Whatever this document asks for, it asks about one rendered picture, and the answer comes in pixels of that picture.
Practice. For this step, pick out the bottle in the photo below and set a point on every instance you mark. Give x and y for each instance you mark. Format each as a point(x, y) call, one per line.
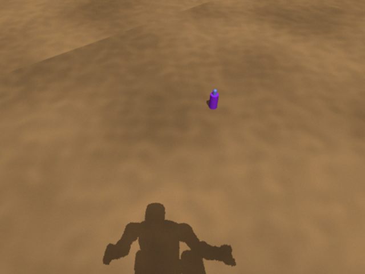
point(213, 99)

